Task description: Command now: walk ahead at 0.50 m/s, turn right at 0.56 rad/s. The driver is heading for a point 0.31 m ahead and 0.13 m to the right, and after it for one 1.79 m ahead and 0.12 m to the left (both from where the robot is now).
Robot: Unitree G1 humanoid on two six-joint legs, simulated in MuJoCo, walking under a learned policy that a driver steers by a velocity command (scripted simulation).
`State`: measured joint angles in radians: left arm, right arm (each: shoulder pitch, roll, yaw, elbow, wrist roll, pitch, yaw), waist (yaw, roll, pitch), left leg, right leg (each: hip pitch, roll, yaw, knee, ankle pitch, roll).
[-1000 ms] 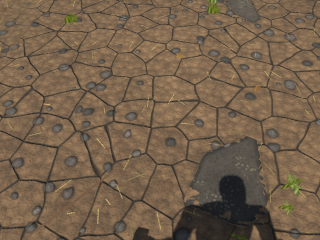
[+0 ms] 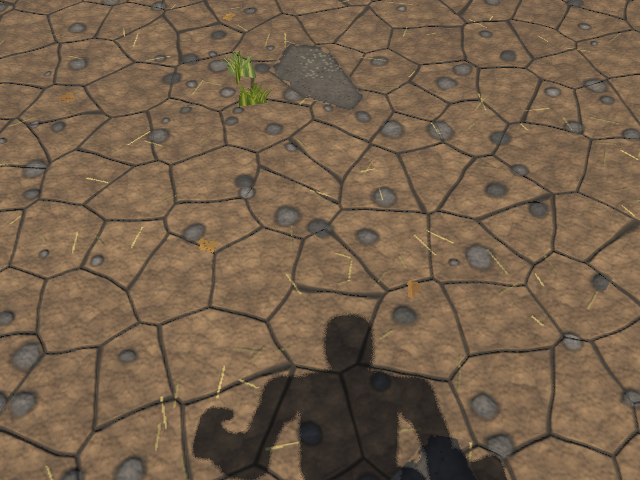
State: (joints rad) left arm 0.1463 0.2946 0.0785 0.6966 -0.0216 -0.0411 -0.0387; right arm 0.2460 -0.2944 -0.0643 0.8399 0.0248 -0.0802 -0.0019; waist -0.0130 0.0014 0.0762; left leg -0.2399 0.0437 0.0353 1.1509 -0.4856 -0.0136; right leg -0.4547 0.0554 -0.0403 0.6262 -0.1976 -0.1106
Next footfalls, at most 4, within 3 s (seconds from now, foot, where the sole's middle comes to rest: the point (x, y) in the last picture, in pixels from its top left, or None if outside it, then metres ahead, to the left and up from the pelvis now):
0.40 left None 0.43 0.11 -0.76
0.88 right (452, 410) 0.57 -0.24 -0.76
1.38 left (345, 280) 0.89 -0.03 -0.76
1.86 right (407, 189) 1.18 -0.21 -0.76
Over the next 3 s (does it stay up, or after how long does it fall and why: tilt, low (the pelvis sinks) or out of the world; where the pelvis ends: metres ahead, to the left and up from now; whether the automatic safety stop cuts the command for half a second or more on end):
stays up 1.58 0.12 0.00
